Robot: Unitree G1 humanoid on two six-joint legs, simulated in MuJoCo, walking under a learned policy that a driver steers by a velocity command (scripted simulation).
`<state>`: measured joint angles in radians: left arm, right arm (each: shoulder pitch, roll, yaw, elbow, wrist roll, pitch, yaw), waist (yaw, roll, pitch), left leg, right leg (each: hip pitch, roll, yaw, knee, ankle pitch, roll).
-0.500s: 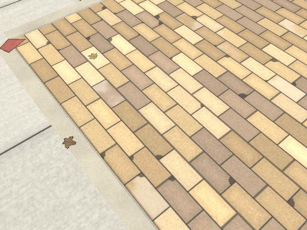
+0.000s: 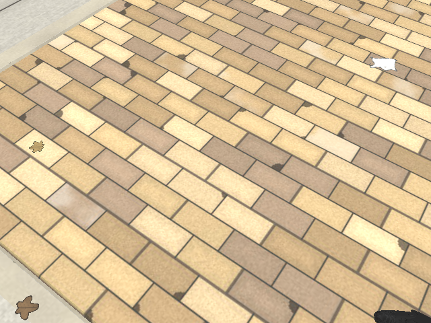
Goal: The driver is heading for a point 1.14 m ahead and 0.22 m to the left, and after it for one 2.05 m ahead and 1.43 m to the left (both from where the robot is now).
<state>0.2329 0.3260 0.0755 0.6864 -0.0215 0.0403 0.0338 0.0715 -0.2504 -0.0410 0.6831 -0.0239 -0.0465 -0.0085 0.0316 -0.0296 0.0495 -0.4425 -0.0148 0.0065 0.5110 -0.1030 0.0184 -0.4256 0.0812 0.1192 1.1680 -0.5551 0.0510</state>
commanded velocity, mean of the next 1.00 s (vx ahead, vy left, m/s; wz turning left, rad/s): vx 0.02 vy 0.00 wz -0.13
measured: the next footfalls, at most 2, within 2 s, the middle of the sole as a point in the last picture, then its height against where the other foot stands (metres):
right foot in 0.26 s outside the picture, level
right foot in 1.88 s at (269, 295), level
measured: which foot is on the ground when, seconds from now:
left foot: down 0.00-1.00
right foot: up 0.00-0.24, down 0.26-1.00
